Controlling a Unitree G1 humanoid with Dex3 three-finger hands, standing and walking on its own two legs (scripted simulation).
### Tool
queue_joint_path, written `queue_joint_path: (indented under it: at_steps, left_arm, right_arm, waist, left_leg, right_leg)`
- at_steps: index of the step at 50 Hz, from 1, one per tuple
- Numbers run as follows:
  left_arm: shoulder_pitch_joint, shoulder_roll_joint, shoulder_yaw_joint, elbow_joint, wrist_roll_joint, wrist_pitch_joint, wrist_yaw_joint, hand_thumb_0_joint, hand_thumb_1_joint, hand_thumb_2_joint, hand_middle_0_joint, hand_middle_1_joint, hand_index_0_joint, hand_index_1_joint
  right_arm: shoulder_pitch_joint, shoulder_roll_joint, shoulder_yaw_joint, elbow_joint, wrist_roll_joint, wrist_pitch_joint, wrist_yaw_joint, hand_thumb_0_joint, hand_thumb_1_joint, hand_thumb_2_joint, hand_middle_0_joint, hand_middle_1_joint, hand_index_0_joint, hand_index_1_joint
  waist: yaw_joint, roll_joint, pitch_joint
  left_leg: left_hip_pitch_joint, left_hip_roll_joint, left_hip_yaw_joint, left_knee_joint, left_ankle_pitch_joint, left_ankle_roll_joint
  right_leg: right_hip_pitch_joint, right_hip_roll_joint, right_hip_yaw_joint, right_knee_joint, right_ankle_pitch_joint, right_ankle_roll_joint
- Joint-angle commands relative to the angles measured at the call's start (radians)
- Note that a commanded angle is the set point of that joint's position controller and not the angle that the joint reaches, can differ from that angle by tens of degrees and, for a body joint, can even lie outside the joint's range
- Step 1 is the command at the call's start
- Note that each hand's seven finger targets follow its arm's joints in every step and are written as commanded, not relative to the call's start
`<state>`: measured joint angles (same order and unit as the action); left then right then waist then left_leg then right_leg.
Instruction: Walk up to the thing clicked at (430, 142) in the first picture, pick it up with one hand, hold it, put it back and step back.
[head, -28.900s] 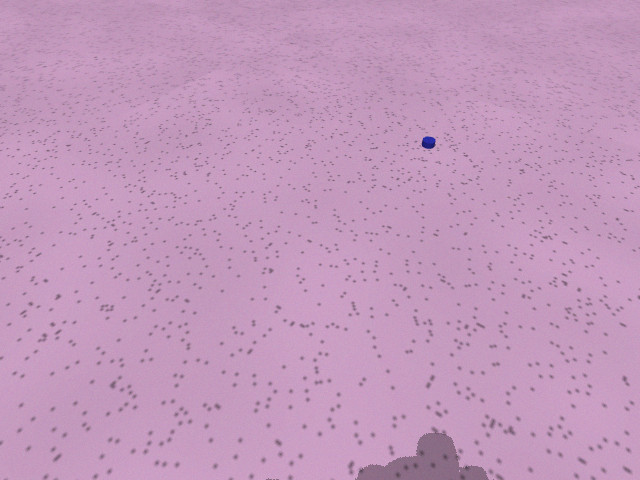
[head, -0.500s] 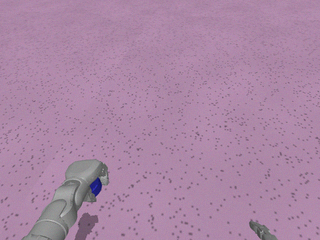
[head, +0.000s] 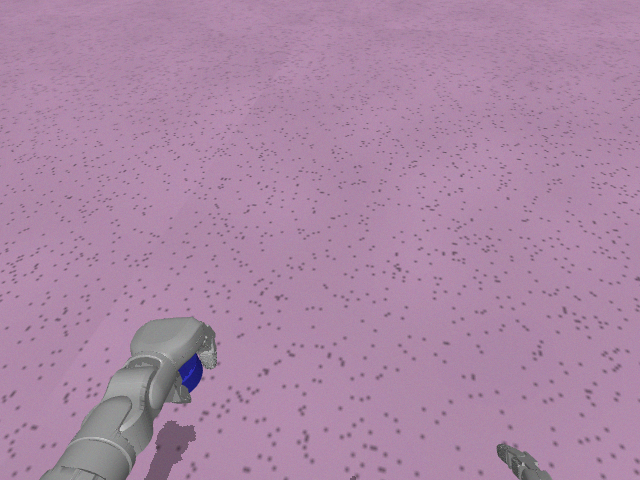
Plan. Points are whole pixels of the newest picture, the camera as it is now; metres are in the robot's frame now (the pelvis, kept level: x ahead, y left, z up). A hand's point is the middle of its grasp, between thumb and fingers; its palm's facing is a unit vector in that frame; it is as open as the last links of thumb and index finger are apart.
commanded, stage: hold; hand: left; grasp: from above
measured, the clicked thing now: (175, 369) +0.31 +0.24 -0.07
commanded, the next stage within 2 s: crouch in 0.16 s
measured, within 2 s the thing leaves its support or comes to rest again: neither
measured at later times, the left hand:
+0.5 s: hand (184, 380) +0.29 +0.22 -0.06, palm faces -0.45 -0.05 -0.89, open 7.3 cm
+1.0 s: hand (216, 406) +0.34 +0.24 -0.30, palm faces -0.40 +0.03 -0.92, open 7.0 cm
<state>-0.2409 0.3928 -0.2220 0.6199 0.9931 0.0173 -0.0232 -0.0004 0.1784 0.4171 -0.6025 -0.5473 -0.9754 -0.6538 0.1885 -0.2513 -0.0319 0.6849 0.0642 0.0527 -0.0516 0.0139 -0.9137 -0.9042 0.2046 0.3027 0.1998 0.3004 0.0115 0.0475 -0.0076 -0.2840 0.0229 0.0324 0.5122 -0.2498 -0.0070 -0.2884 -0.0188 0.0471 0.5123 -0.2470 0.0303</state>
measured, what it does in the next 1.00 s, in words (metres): lowers itself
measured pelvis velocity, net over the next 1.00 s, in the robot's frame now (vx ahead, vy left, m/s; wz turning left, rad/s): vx -0.06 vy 0.01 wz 0.00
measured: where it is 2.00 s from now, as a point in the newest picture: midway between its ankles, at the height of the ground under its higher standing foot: outside the picture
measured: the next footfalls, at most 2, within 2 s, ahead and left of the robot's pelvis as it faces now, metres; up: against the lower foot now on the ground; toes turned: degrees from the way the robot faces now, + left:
none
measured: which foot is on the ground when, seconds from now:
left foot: down 0.00-1.00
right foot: down 0.00-1.00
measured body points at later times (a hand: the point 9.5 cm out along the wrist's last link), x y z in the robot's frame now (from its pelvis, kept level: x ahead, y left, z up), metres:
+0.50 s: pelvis +0.00 +0.00 +0.00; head +0.02 -0.02 +0.45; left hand +0.31 +0.22 -0.01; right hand +0.14 -0.26 -0.12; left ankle +0.01 +0.12 -0.74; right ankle +0.01 -0.14 -0.74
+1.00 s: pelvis -0.06 +0.01 -0.18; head +0.09 +0.02 +0.24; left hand +0.36 +0.24 -0.25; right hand +0.00 -0.28 -0.30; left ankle +0.01 +0.12 -0.74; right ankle +0.01 -0.14 -0.74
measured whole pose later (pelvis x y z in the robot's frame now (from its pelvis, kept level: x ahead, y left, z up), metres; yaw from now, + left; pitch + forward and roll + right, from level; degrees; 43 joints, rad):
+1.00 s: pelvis -0.06 +0.01 -0.18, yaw +0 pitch +29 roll -3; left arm -0.65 0.43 -0.08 1.17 1.17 -0.05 0.38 -0.02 0.21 0.39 -0.58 -0.55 -0.99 -0.66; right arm 0.23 -0.26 -0.08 0.75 -0.04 0.00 -0.02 0.01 -0.91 -0.90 0.20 0.30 0.20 0.30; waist -0.12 0.04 -0.19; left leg -1.49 0.03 -0.03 1.54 -0.57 0.00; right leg -1.45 0.00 0.02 1.50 -0.56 0.05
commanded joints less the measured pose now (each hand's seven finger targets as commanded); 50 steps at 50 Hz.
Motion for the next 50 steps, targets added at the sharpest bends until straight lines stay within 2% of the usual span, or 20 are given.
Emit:
queue_joint_path:
  at_steps: [1, 4, 5, 7, 12, 13, 14, 15, 17, 19, 26, 28, 31, 33, 37, 39, 43, 47, 48, 50]
  left_arm:
    - [-0.337, 0.192, 0.107, -0.171, 0.006, 0.012, 0.056, 0.0, 0.611, 0.664, -0.951, -0.689, -0.986, -0.654]
    - [-0.327, 0.197, 0.109, -0.176, 0.003, 0.015, 0.043, 0.0, 0.622, 0.655, -0.942, -0.699, -0.984, -0.658]
    - [-0.333, 0.184, 0.09, -0.172, 0.004, 0.014, 0.036, 0.0, 0.628, 0.649, -0.951, -0.701, -0.992, -0.66]
    - [-0.329, 0.206, 0.108, -0.157, 0.006, 0.014, 0.031, 0.0, 0.609, 0.641, -0.945, -0.683, -0.983, -0.646]
    - [-0.324, 0.17, 0.084, -0.182, -0.003, 0.004, 0.022, 0.0, 0.615, 0.666, -0.951, -0.697, -0.987, -0.661]
    - [-0.349, 0.186, 0.094, -0.193, -0.002, 0.002, 0.026, 0.0, 0.662, 0.586, -0.952, -0.753, -1.021, -0.683]
    - [-0.33, 0.192, 0.103, -0.192, 0.005, 0.002, 0.029, 0.0, 0.582, 0.552, -0.872, -0.701, -0.941, -0.639]
    - [-0.302, 0.189, 0.11, -0.153, 0.005, 0.002, 0.035, 0.0, 0.564, 0.588, -0.896, -0.687, -0.942, -0.641]
    - [-0.308, 0.197, 0.123, -0.145, 0.013, -0.005, 0.055, 0.0, 0.56, 0.626, -0.901, -0.687, -0.941, -0.648]
    - [-0.298, 0.158, 0.096, -0.098, 0.026, -0.011, 0.074, 0.0, 0.568, 0.646, -0.917, -0.693, -0.953, -0.659]
    - [-0.379, 0.149, 0.098, 0.108, 0.081, -0.045, 0.214, 0.0, 0.633, 0.609, -0.95, -0.702, -0.996, -0.656]
    - [-0.47, 0.158, 0.102, 0.117, 0.102, -0.06, 0.251, 0.0, 0.633, 0.605, -0.951, -0.703, -0.998, -0.656]
    - [-0.472, 0.133, 0.1, 0.22, 0.137, -0.076, 0.307, 0.0, 0.63, 0.62, -0.958, -0.708, -1.003, -0.664]
    - [-0.564, 0.168, 0.118, 0.223, 0.16, -0.088, 0.351, 0.0, 0.626, 0.623, -0.945, -0.719, -0.994, -0.672]
    - [-0.58, 0.178, 0.135, 0.345, 0.189, -0.089, 0.404, 0.0, 0.644, 0.597, -0.936, -0.748, -0.998, -0.685]
    - [-0.662, 0.211, 0.153, 0.337, 0.193, -0.085, 0.424, 0.0, 0.658, 0.634, -0.96, -0.723, -1.011, -0.673]
    - [-0.687, 0.25, 0.183, 0.4, 0.184, -0.069, 0.443, 0.0, 0.642, 0.642, -0.95, -0.721, -0.998, -0.672]
    - [-0.748, 0.254, 0.193, 0.386, 0.167, -0.052, 0.446, 0.0, 0.617, 0.601, -0.931, -0.697, -0.982, -0.646]
    - [-0.764, 0.256, 0.193, 0.405, 0.167, -0.049, 0.442, 0.0, 0.609, 0.599, -0.936, -0.685, -0.984, -0.638]
    - [-0.742, 0.284, 0.21, 0.436, 0.17, -0.048, 0.434, 0.0, 0.611, 0.612, -0.945, -0.675, -0.988, -0.634]
  right_arm:
    - [-0.058, -0.129, -0.046, -0.128, 0.003, -0.034, -0.007, 0.0, -0.904, -0.901, 0.2, 0.3, 0.2, 0.3]
    - [-0.061, -0.128, -0.049, -0.129, 0.003, -0.03, -0.004, 0.0, -0.899, -0.899, 0.2, 0.3, 0.2, 0.3]
    - [-0.054, -0.131, -0.048, -0.131, 0.001, -0.03, -0.004, 0.0, -0.902, -0.9, 0.2, 0.3, 0.2, 0.3]
    - [-0.057, -0.132, -0.048, -0.133, 0.003, -0.025, -0.006, 0.0, -0.904, -0.901, 0.199, 0.3, 0.2, 0.3]
    - [-0.063, -0.127, -0.046, -0.149, 0.003, -0.022, -0.004, 0.0, -0.906, -0.902, 0.199, 0.3, 0.2, 0.3]
    - [-0.059, -0.132, -0.046, -0.149, 0.003, -0.022, -0.005, 0.0, -0.926, -0.913, 0.2, 0.301, 0.2, 0.301]
    - [-0.059, -0.13, -0.048, -0.152, 0.003, -0.02, -0.005, 0.0, -0.885, -0.897, 0.2, 0.301, 0.201, 0.301]
    - [-0.053, -0.134, -0.046, -0.149, 0.001, -0.019, -0.004, 0.0, -0.895, -0.901, 0.199, 0.3, 0.2, 0.3]
    - [-0.049, -0.137, -0.048, -0.148, -0.001, -0.017, -0.003, 0.0, -0.891, -0.899, 0.2, 0.3, 0.2, 0.3]
    - [-0.039, -0.133, -0.047, -0.143, -0.004, -0.014, 0.0, 0.0, -0.893, -0.9, 0.199, 0.3, 0.2, 0.3]
    - [0.001, -0.141, -0.059, -0.097, -0.029, -0.01, 0.017, 0.0, -0.895, -0.899, 0.199, 0.3, 0.199, 0.3]
    - [0.022, -0.147, -0.069, -0.082, -0.038, -0.014, 0.023, 0.0, -0.897, -0.899, 0.199, 0.299, 0.199, 0.299]
    - [0.058, -0.145, -0.077, -0.072, -0.051, -0.022, 0.036, 0.0, -0.901, -0.9, 0.198, 0.299, 0.199, 0.299]
    - [0.069, -0.153, -0.083, -0.071, -0.059, -0.024, 0.038, 0.0, -0.902, -0.9, 0.199, 0.299, 0.199, 0.299]
    - [0.097, -0.168, -0.09, -0.063, -0.069, -0.036, 0.038, 0.0, -0.902, -0.898, 0.199, 0.299, 0.199, 0.299]
    - [0.108, -0.17, -0.092, -0.051, -0.075, -0.043, 0.032, 0.0, -0.898, -0.898, 0.199, 0.299, 0.2, 0.299]
    - [0.122, -0.177, -0.098, -0.032, -0.087, -0.062, 0.021, 0.0, -0.898, -0.897, 0.199, 0.299, 0.199, 0.299]
    - [0.127, -0.181, -0.104, -0.017, -0.102, -0.079, 0.016, 0.0, -0.895, -0.896, 0.199, 0.299, 0.2, 0.299]
    - [0.128, -0.181, -0.1, -0.014, -0.104, -0.081, 0.016, 0.0, -0.897, -0.897, 0.199, 0.299, 0.2, 0.299]
    - [0.127, -0.188, -0.103, -0.014, -0.107, -0.085, 0.018, 0.0, -0.897, -0.897, 0.199, 0.299, 0.2, 0.299]
  waist:
    - [-0.005, -0.033, -0.267]
    - [0.002, -0.021, -0.277]
    - [-0.013, -0.026, -0.266]
    - [-0.004, -0.02, -0.251]
    - [-0.012, -0.042, -0.239]
    - [-0.007, -0.027, -0.246]
    - [-0.003, -0.012, -0.249]
    - [-0.01, -0.041, -0.225]
    - [-0.009, -0.045, -0.22]
    - [-0.027, -0.065, -0.196]
    - [-0.057, -0.092, -0.188]
    - [-0.071, -0.063, -0.262]
    - [-0.081, -0.045, -0.342]
    - [-0.087, -0.023, -0.418]
    - [-0.098, 0.005, -0.49]
    - [-0.103, 0.047, -0.565]
    - [-0.115, 0.035, -0.639]
    - [-0.123, 0.08, -0.723]
    - [-0.137, 0.078, -0.723]
    - [-0.132, 0.077, -0.729]
  left_leg:
    - [0.143, -0.036, 0.005, -0.058, 0.237, 0.016]
    - [0.141, -0.034, 0.005, -0.058, 0.265, 0.015]
    - [0.141, -0.033, 0.005, -0.057, 0.267, 0.016]
    - [0.141, -0.031, 0.003, -0.065, 0.262, 0.015]
    - [0.137, -0.035, 0.003, -0.067, 0.238, 0.02]
    - [0.145, -0.032, 0.002, -0.072, 0.237, 0.016]
    - [0.147, -0.034, 0.005, -0.071, 0.24, 0.015]
    - [0.134, -0.032, 0.001, -0.071, 0.235, 0.016]
    - [0.124, -0.033, 0.001, -0.069, 0.222, 0.016]
    - [0.108, -0.034, 0.003, -0.061, 0.207, 0.018]
    - [-0.047, -0.04, 0.001, 0.075, 0.135, 0.014]
    - [-0.112, -0.042, 0.004, 0.166, 0.112, 0.012]
    - [-0.254, -0.043, -0.001, 0.318, 0.086, 0.006]
    - [-0.338, -0.036, -0.004, 0.42, 0.066, 0.007]
    - [-0.512, -0.035, -0.017, 0.56, -0.007, 0.009]
    - [-0.569, -0.034, -0.017, 0.626, -0.027, 0.012]
    - [-0.737, -0.031, -0.033, 0.761, -0.09, 0.021]
    - [-0.808, -0.022, -0.06, 0.832, -0.152, 0.014]
    - [-0.84, -0.02, -0.066, 0.856, -0.151, 0.014]
    - [-0.889, -0.02, -0.075, 0.882, -0.207, 0.011]
  right_leg:
    - [0.061, 0.048, -0.041, -0.067, 0.2, -0.035]
    - [0.074, 0.049, -0.045, -0.061, 0.225, -0.037]
    - [0.068, 0.049, -0.044, -0.064, 0.227, -0.038]
    - [0.067, 0.05, -0.046, -0.07, 0.215, -0.04]
    - [0.06, 0.046, -0.042, -0.077, 0.206, -0.037]
    - [0.062, 0.048, -0.044, -0.077, 0.197, -0.04]
    - [0.061, 0.046, -0.042, -0.076, 0.2, -0.041]
    - [0.06, 0.048, -0.044, -0.077, 0.193, -0.041]
    - [0.052, 0.048, -0.045, -0.076, 0.181, -0.04]
    - [0.026, 0.046, -0.045, -0.071, 0.17, -0.04]
    - [-0.133, 0.04, -0.049, 0.038, 0.113, -0.036]
    - [-0.217, 0.036, -0.039, 0.115, 0.101, -0.037]
    - [-0.338, 0.034, -0.041, 0.262, 0.078, -0.043]
    - [-0.446, 0.039, -0.042, 0.356, 0.058, -0.046]
    - [-0.629, 0.043, -0.062, 0.509, -0.017, -0.053]
    - [-0.695, 0.046, -0.065, 0.577, -0.035, -0.057]
    - [-0.832, 0.046, -0.075, 0.714, -0.086, -0.06]
    - [-0.951, 0.04, -0.087, 0.822, -0.137, -0.063]
    - [-0.984, 0.04, -0.092, 0.854, -0.142, -0.063]
    - [-1.033, 0.042, -0.101, 0.895, -0.195, -0.067]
